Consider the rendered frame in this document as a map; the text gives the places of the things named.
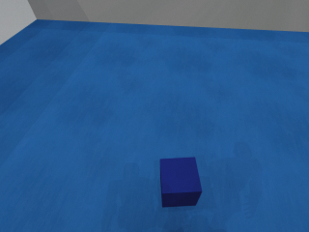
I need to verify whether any carton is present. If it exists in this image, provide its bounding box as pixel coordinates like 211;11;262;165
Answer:
159;157;202;208

